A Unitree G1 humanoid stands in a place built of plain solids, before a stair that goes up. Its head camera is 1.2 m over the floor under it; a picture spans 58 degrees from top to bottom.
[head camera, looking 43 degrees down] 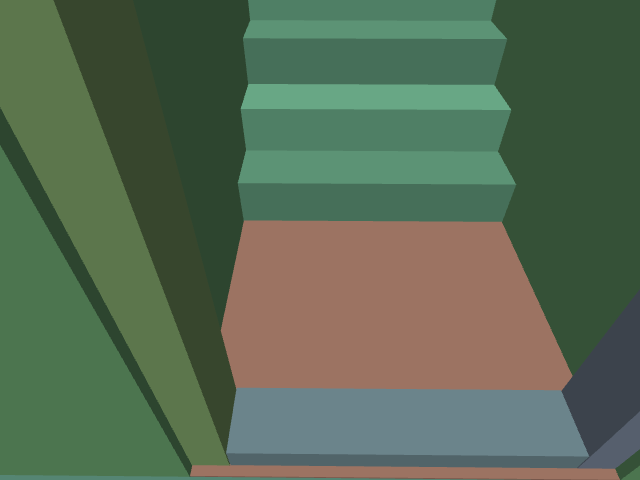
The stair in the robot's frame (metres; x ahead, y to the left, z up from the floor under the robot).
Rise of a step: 0.19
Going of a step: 0.24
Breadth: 1.10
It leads straight ahead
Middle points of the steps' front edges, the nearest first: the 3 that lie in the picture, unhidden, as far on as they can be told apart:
1.40 -0.22 0.20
1.65 -0.23 0.39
1.89 -0.23 0.59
